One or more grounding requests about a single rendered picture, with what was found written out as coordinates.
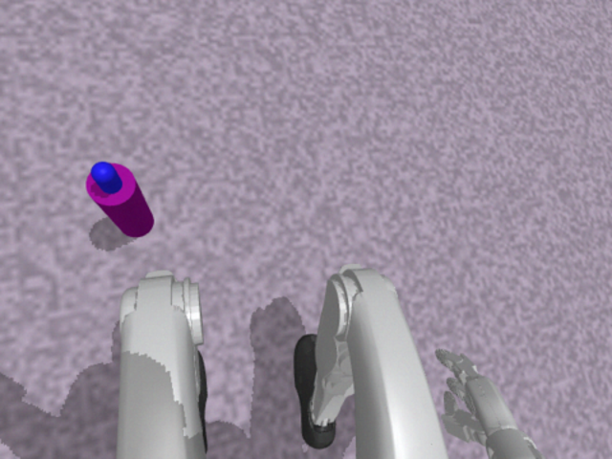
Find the right robot arm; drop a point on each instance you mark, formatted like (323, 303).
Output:
(511, 444)

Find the bottle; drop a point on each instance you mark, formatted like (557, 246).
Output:
(115, 190)

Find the right robot hand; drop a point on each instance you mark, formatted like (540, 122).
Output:
(481, 397)

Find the right robot foot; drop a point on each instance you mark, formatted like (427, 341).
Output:
(305, 369)

